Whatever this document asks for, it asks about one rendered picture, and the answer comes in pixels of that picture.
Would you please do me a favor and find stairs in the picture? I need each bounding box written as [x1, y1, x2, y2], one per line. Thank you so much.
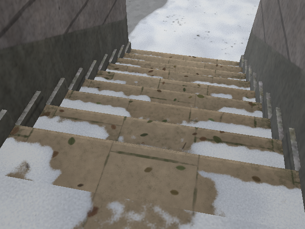
[33, 49, 285, 169]

